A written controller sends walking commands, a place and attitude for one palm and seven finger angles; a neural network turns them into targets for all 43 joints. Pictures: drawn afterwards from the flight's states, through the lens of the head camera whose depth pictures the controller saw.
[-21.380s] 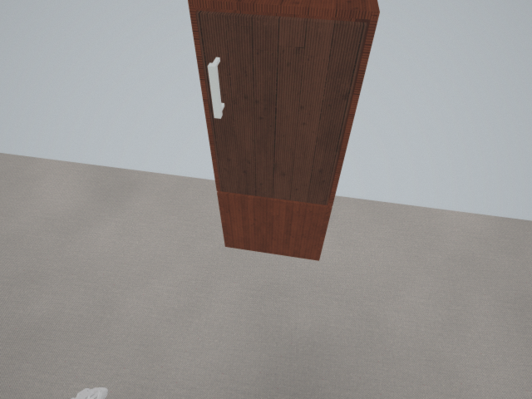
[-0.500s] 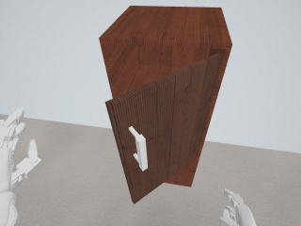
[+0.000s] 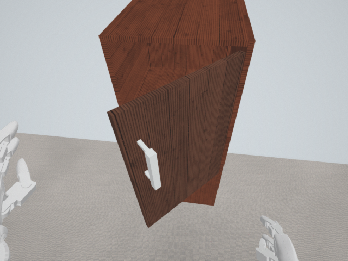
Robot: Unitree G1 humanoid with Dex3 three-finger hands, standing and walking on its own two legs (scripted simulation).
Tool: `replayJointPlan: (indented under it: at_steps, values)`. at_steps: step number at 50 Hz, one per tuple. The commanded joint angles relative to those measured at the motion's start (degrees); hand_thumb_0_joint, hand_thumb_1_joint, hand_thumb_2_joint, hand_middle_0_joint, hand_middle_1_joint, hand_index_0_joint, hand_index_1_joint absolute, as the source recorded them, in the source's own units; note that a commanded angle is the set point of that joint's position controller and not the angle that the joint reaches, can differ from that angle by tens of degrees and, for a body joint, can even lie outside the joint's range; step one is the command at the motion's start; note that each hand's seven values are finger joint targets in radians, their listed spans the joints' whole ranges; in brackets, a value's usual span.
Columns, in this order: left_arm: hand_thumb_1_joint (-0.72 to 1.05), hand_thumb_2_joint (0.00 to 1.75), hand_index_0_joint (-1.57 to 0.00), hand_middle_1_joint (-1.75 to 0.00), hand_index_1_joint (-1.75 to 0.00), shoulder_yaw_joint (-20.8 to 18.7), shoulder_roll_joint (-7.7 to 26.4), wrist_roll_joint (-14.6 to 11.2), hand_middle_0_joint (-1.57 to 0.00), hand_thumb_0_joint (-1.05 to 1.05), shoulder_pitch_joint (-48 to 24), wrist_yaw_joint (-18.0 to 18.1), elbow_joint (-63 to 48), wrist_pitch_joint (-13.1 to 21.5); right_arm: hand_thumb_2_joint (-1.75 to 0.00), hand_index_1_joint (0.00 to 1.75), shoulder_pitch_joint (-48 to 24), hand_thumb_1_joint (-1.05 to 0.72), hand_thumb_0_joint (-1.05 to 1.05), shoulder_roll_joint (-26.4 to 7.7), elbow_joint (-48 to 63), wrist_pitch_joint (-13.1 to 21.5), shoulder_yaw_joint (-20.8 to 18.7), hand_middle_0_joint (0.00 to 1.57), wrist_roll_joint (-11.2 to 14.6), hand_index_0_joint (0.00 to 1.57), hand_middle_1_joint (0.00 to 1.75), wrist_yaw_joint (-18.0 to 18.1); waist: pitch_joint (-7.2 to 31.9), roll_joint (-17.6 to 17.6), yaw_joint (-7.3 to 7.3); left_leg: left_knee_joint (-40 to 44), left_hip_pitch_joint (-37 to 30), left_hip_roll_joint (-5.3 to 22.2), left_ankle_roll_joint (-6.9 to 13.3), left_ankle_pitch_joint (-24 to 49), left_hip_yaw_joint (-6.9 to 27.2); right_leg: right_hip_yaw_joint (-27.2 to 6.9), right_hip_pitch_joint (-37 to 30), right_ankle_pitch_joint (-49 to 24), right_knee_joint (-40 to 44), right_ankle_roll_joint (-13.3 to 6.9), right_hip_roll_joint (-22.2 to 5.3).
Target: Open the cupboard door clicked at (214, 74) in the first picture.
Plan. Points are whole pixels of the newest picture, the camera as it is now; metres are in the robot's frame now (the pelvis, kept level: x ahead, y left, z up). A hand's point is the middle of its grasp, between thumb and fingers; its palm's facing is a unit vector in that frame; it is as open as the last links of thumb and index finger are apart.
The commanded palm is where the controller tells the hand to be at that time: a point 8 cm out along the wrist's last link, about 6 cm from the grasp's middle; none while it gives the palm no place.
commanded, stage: step back with the hand held close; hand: left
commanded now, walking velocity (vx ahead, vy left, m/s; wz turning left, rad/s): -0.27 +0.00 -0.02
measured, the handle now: (149, 165) +0.33 +0.10 +0.04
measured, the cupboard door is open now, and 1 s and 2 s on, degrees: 46 46 46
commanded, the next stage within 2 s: stop stepping back and stand still in 1.42 s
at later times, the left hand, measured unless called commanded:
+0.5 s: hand out of the picture +0.14 +0.30 +0.15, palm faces +0.42 -0.75 -0.50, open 7.4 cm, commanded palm +0.08 +0.33 +0.17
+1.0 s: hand out of the picture +0.10 +0.28 +0.15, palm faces +0.39 -0.78 -0.48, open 7.4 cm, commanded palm +0.02 +0.33 +0.17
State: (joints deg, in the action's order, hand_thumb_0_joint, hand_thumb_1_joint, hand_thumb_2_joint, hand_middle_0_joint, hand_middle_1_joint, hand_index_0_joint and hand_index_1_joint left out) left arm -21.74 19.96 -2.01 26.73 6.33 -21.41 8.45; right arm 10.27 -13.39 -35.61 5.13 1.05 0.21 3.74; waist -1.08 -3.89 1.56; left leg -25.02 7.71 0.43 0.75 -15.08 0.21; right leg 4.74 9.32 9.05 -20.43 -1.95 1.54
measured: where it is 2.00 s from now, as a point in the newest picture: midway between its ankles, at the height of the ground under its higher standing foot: outside the picture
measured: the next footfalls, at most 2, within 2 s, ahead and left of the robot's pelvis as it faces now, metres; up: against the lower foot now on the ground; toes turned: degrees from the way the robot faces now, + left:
left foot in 1.10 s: -0.07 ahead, +0.15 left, +0.00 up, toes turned +1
right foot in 1.46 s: -0.30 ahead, -0.08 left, +0.00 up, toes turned +6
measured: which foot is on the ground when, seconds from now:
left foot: down 0.00-0.94, up 0.96-1.00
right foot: down 0.00-1.00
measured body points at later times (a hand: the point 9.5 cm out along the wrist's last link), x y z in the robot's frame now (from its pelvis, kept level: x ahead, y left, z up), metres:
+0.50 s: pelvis -0.07 +0.03 -0.02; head -0.05 +0.04 +0.43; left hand +0.11 +0.33 +0.17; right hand +0.11 -0.21 -0.09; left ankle -0.02 +0.11 -0.74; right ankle +0.03 -0.10 -0.74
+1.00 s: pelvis -0.11 +0.03 -0.02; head -0.08 +0.05 +0.42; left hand +0.07 +0.32 +0.18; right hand +0.07 -0.21 -0.10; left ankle -0.04 +0.12 -0.73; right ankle -0.04 -0.10 -0.74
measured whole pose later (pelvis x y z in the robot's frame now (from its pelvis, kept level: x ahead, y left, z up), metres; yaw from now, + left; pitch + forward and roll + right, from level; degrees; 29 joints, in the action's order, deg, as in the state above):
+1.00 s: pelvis -0.11 +0.03 -0.02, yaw +1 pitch +1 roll -1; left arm -24.9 23.4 -0.3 28.7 7.3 -31.4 13.9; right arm 9.2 -11.8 -34.0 4.9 -1.1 0.1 2.6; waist -4.0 1.0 -0.9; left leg -45.2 28.5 -2.1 0.8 -19.7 0.0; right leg -2.4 23.4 11.8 -34.6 0.2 2.3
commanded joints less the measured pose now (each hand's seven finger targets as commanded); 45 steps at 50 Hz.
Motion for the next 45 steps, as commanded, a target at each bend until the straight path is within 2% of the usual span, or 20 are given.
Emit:
replayJointPlan:
  at_steps: [1, 3, 5, 6, 9, 11, 13, 15, 19, 22, 25, 30, 32, 34, 37, 39, 40, 42, 44, 45]
  values:
    - [0.9, 0.9, -0.2, -0.3, -0.3, -6.97, 11.78, -0.47, -0.2, 0.0, 2.1, 1.42, -12.91, 4.29, -0.9, 0.3, -6.13, -0.9, 0.0, -6.4, 9.42, 1.51, -3.04, 0.2, -0.22, 0.2, 0.3, 1.27, 8.08, 1.68, -0.66, 0.71, 2.4, 1.88, 1.0, 13.87, 2.1, -7.84, -1.75, -12.48, 1.71, 0.17, -8.16]
    - [0.9, 0.9, -0.2, -0.3, -0.3, -7.48, 12.47, -0.5, -0.2, 0.0, 2.97, 1.69, -15.36, 4.26, -0.9, 0.3, -5.84, -0.9, 0.0, -6.63, 10.34, 0.88, -3.43, 0.2, 0.04, 0.2, 0.3, 1.41, 10.51, 2.56, -0.71, 0.68, 3.02, 2.69, 0.79, 17.9, 2.69, -7.3, -3.15, -16.01, -1.08, 0.5, -7.45]
    - [0.9, 0.9, -0.2, -0.3, -0.3, -8.65, 13.37, -0.52, -0.2, 0.0, 3.79, 2.04, -15.8, 4.14, -0.9, 0.3, -5.95, -0.9, 0.0, -6.48, 10.91, 0.3, -3.78, 0.2, 0.18, 0.2, 0.3, 1.61, 10.89, 3.97, -0.76, 0.21, 4.24, 3.0, 0.63, 19.72, 2.85, -7.49, -3.13, -18.57, -2.72, 0.64, -7.36]
    - [0.9, 0.9, -0.2, -0.3, -0.3, -9.28, 14.18, -0.53, -0.2, 0.0, 3.71, 2.23, -16.49, 4.15, -0.9, 0.3, -6.25, -0.9, 0.0, -6.64, 10.97, 0.13, -3.99, 0.2, 0.27, 0.2, 0.3, 1.76, 11.42, 2.74, -0.69, -0.3, 4.42, 2.98, 0.62, 20.16, 2.71, -7.63, -3.22, -19.9, -3.15, 0.46, -7.78]
    - [0.9, 0.9, -0.2, -0.3, -0.3, -9.18, 13.86, -0.49, -0.2, 0.0, 4.82, 2.54, -17.22, 4.18, -0.9, 0.3, -6.01, -0.9, 0.0, -6.37, 11.78, -0.42, -4.12, 0.2, 0.5, 0.2, 0.3, 1.79, 10.74, 3.86, -0.88, -0.56, 6.7, 3.26, 0.73, 17.65, 3.37, -8.3, -1.85, -17.52, -4.17, 0.39, -7.75]
    - [0.9, 0.9, -0.2, -0.3, -0.3, -9.96, 14.51, -0.38, -0.2, 0.0, 4.8, 2.77, -18.26, 4.38, -0.9, 0.3, -6.22, -0.9, 0.0, -6.63, 11.82, -0.39, -4.3, 0.2, 0.43, 0.2, 0.3, 1.93, 10.22, 2.86, -0.74, -0.24, 8.52, 3.39, 0.95, 15.26, 4.06, -8.54, -1.28, -14.7, -4.46, 0.15, -7.81]
    - [0.9, 0.9, -0.2, -0.3, -0.3, -9.46, 13.85, -0.17, -0.2, 0.0, 5.37, 2.89, -19.02, 4.59, -0.9, 0.3, -5.75, -0.9, 0.0, -6.85, 12.3, -0.28, -4.22, 0.2, 0.38, 0.2, 0.3, 1.82, 9.12, 1.21, -0.72, 1.21, 11.21, 4.25, 1.51, 10.81, 5.4, -8.42, -0.53, -9.57, -5.64, 0.46, -6.88]
    - [0.9, 0.9, -0.2, -0.3, -0.3, -9.48, 13.71, 0.26, -0.2, 0.0, 4.56, 3.01, -19.04, 4.9, -0.9, 0.3, -5.83, -0.9, 0.0, -7.02, 12.71, -0.16, -4.11, 0.2, 0.29, 0.2, 0.3, 1.77, 6.42, 1.05, -0.76, 3.83, 16.4, 5.36, 2.65, 2.41, 6.63, -8.47, -0.37, -3.0, -6.78, 1.26, -5.7]
    - [0.9, 0.9, -0.2, -0.3, -0.3, -10.16, 13.29, 1.5, -0.2, 0.0, 3.33, 3.23, -19.08, 5.96, -0.9, 0.3, -4.93, -0.9, 0.0, -7.6, 13.51, 0.62, -4.23, 0.2, 0.09, 0.2, 0.3, 1.87, 4.8, -1.42, -0.88, 7.68, 27.82, 7.38, 4.85, -12.54, 8.83, -8.38, -6.14, -0.78, -12.78, 1.95, -4.35]
    - [0.9, 0.9, -0.2, -0.3, -0.3, -10.02, 12.97, 2.2, -0.2, 0.0, 0.58, 3.23, -19.85, 6.46, -0.9, 0.3, -4.29, -0.9, 0.0, -7.68, 13.8, 1.2, -4.28, 0.2, 0.1, 0.2, 0.3, 1.79, 3.52, -0.76, -1.2, 7.02, 32.53, 7.42, 5.63, -19.5, 9.46, -9.28, -6.79, 1.65, -14.55, 1.94, -4.46]
    - [0.9, 0.9, -0.2, -0.3, -0.3, -10.12, 12.71, 2.64, -0.2, 0.0, -0.78, 3.24, -19.39, 6.96, -0.9, 0.3, -3.55, -0.9, 0.0, -7.65, 13.72, 1.66, -4.32, 0.2, -0.11, 0.2, 0.3, 1.57, 2.3, 1.36, -1.55, 4.34, 33.6, 6.68, 5.78, -22.96, 9.17, -11.26, -3.92, 6.16, -13.55, 1.55, -5.15]
    - [0.9, 0.9, -0.2, -0.3, -0.3, -10.43, 12.98, 2.68, -0.2, 0.0, -2.05, 3.49, -21.89, 8.18, -0.9, 0.3, -2.78, -0.9, 0.0, -7.49, 13.38, 2.46, -4.19, 0.2, -0.39, 0.2, 0.3, 1.31, 2.52, 1.29, -1.86, 0.85, 30.04, 5.42, 4.93, -24.48, 9.15, -12.95, 2.76, 14.25, -10.52, 0.63, -5.96]
    - [0.9, 0.9, -0.2, -0.3, -0.3, -11.35, 13.53, 2.49, -0.2, 0.0, -0.95, 3.66, -22.27, 8.6, -0.9, 0.3, -2.69, -0.9, 0.0, -7.04, 13.12, 2.82, -4.07, 0.2, -0.53, 0.2, 0.3, 1.44, 3.16, 0.96, -1.79, 2.4, 29.32, 5.86, 4.76, -22.89, 10.05, -12.0, 2.59, 11.84, -11.83, 0.76, -5.14]
    - [0.9, 0.9, -0.2, -0.3, -0.3, -12.02, 13.67, 2.54, -0.2, 0.0, -0.67, 3.74, -22.33, 8.98, -0.9, 0.3, -2.92, -0.9, 0.0, -7.22, 12.98, 3.04, -4.11, 0.2, -0.59, 0.2, 0.3, 1.36, 3.73, -1.59, -1.68, 4.66, 32.31, 7.09, 5.23, -23.47, 11.22, -11.22, -0.55, 8.28, -15.58, 1.18, -3.92]
    - [0.9, 0.9, -0.2, -0.3, -0.3, -13.08, 13.54, 3.07, -0.2, 0.0, 0.2, 3.45, -21.99, 9.66, -0.9, 0.3, -3.47, -0.9, 0.0, -7.24, 12.75, 3.69, -4.39, 0.2, -0.78, 0.2, 0.3, 1.31, 5.37, -6.13, -1.16, 10.61, 38.3, 11.56, 6.93, -23.27, 15.06, -7.53, -8.96, -0.71, -26.43, 2.6, -0.24]
    - [0.9, 0.9, -0.2, -0.3, -0.3, -13.33, 13.73, 2.99, -0.2, 0.0, 0.0, 3.1, -21.37, 9.94, -0.9, 0.3, -3.53, -0.9, 0.0, -6.96, 12.34, 4.08, -4.74, 0.2, -1.06, 0.2, 0.3, 1.01, 4.95, -4.71, -1.13, 9.82, 38.28, 13.48, 8.05, -17.16, 15.25, -8.01, -9.46, 1.66, -28.73, 2.82, 0.28]
    - [0.9, 0.9, -0.2, -0.3, -0.3, -12.82, 13.0, 2.71, -0.2, 0.0, 0.52, 2.84, -20.18, 9.92, -0.9, 0.3, -3.06, -0.9, 0.0, -7.01, 11.88, 4.16, -4.94, 0.2, -0.98, 0.2, 0.3, 0.71, 3.57, -3.13, -1.21, 8.57, 36.2, 13.35, 7.95, -14.17, 15.1, -8.47, -7.08, 3.45, -26.7, 2.36, 0.46]
    - [0.9, 0.9, -0.2, -0.3, -0.3, -11.39, 12.35, 1.99, -0.2, 0.0, 0.19, 2.4, -19.5, 10.04, -0.9, 0.3, -3.33, -0.9, 0.0, -6.62, 11.07, 4.5, -4.87, 0.2, -1.01, 0.2, 0.3, 0.41, 3.71, 0.67, -1.47, 3.67, 28.45, 11.22, 6.37, -3.32, 13.19, -10.48, -2.5, -1.59, -19.11, 1.41, -1.02]
    - [0.9, 0.9, -0.2, -0.3, -0.3, -10.39, 13.16, 1.28, -0.2, 0.0, 0.1, 2.21, -18.95, 9.77, -0.9, 0.3, -3.42, -0.9, 0.0, -6.48, 10.13, 4.21, -4.87, 0.2, -0.78, 0.2, 0.3, 0.08, 8.09, 3.87, -2.19, -4.06, 16.58, 6.34, 2.54, 7.2, 7.86, -17.25, 4.26, -14.92, -11.48, -0.88, -6.36]
    - [0.9, 0.9, -0.2, -0.3, -0.3, -10.11, 13.39, 1.22, -0.2, 0.0, 0.14, 2.14, -19.86, 9.34, -0.9, 0.3, -3.43, -0.9, 0.0, -6.19, 10.21, 3.92, -5.3, 0.2, -0.28, 0.2, 0.3, -0.01, 11.2, 6.22, -2.04, -8.59, 13.14, 3.8, 1.2, 5.35, 5.11, -20.09, 5.85, -14.91, -8.65, -2.31, -9.05]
